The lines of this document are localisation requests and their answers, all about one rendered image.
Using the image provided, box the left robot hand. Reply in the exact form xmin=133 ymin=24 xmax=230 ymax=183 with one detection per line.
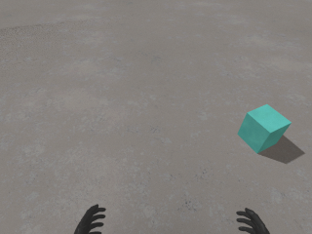
xmin=74 ymin=204 xmax=106 ymax=234

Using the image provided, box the right robot hand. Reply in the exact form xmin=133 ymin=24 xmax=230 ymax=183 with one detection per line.
xmin=236 ymin=208 xmax=270 ymax=234

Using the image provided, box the carton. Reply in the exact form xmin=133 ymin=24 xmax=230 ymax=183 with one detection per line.
xmin=237 ymin=104 xmax=292 ymax=154

